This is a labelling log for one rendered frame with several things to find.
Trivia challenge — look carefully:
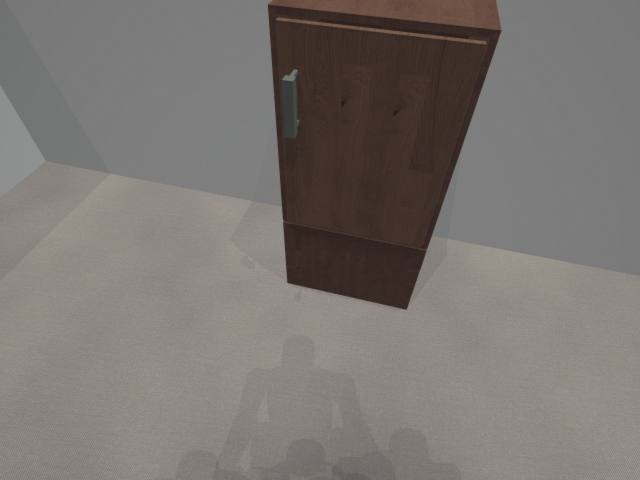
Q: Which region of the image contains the cupboard door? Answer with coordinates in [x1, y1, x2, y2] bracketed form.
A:
[275, 17, 486, 247]

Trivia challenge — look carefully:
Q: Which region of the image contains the handle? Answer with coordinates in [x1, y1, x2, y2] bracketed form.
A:
[282, 69, 299, 139]

